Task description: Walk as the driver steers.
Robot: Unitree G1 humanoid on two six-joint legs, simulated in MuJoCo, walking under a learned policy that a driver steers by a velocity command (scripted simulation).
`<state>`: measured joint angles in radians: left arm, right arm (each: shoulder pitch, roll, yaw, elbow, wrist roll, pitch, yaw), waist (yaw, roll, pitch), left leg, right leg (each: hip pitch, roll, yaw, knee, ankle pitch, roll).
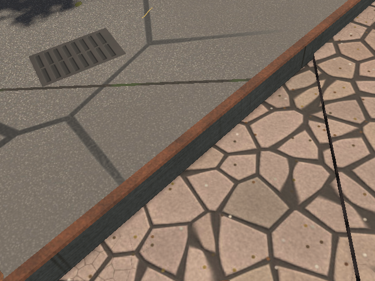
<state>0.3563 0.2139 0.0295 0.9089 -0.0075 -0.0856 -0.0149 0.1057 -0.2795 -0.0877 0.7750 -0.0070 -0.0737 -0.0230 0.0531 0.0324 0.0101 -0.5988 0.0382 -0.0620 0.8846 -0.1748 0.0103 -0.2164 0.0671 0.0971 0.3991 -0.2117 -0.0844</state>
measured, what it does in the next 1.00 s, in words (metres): walks ahead: left foot, then right foot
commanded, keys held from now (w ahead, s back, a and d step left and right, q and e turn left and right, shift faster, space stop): w+e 0.20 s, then w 0.22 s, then w+q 0.58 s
